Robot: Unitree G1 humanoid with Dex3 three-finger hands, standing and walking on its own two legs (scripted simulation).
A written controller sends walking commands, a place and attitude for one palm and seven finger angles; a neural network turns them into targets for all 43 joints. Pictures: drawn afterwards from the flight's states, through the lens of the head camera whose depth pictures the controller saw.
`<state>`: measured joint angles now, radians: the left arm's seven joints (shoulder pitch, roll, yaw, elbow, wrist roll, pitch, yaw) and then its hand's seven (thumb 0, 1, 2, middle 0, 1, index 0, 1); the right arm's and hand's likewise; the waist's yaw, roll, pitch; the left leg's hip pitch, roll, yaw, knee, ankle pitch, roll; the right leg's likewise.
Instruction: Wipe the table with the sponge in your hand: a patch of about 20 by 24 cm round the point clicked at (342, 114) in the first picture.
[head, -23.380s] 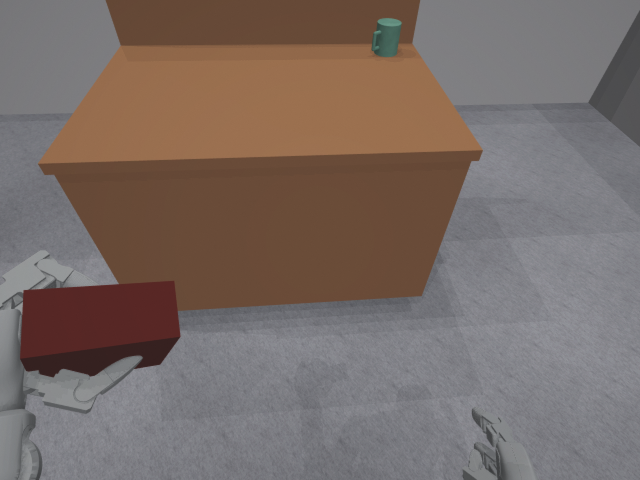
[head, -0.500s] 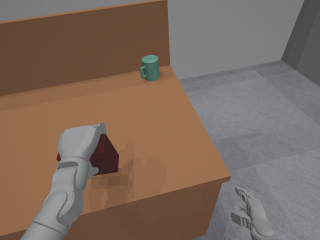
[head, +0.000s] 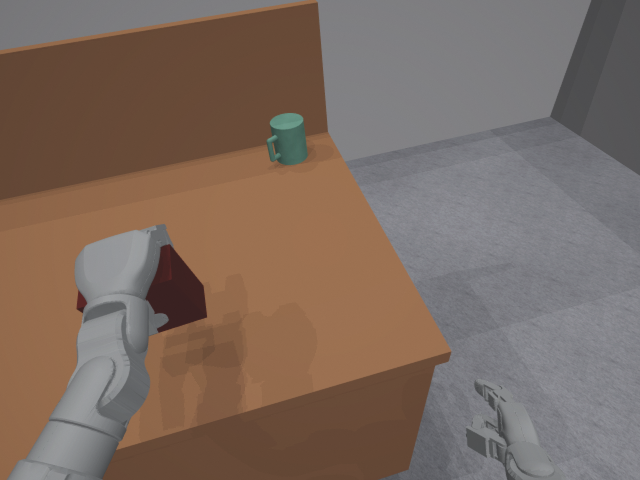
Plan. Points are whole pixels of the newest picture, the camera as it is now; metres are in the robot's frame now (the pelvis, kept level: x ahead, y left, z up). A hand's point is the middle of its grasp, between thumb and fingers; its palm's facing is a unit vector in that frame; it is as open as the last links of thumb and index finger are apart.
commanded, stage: lower the sponge onto the table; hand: left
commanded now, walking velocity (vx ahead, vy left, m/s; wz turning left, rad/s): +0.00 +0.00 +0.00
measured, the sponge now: (154, 301) +0.30 +0.28 +0.07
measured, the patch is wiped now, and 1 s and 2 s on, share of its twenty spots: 0.00 0.00 0.10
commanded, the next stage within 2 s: wipe forward along the first lane in 1.10 s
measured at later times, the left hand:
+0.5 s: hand (139, 306) +0.28 +0.28 +0.09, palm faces +0.06 -0.11 -0.99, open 9.3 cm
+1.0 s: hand (159, 340) +0.26 +0.27 +0.04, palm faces -0.12 -0.15 -0.98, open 9.3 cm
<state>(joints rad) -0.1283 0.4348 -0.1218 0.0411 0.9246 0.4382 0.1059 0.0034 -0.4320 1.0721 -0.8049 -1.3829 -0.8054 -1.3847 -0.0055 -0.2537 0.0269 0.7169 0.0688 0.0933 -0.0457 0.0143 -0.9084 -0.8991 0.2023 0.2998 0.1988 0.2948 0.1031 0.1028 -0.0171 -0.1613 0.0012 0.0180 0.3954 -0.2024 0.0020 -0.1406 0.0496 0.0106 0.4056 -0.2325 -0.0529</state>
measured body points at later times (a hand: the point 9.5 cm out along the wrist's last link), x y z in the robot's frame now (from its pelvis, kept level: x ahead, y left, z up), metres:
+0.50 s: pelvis +0.00 +0.01 +0.00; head -0.01 -0.04 +0.45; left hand +0.27 +0.28 +0.14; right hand +0.25 -0.19 -0.09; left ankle +0.01 +0.12 -0.74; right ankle -0.01 -0.09 -0.74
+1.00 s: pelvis +0.00 +0.01 +0.00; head +0.00 -0.04 +0.45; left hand +0.26 +0.27 +0.09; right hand +0.24 -0.20 -0.10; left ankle +0.01 +0.12 -0.74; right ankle -0.01 -0.09 -0.74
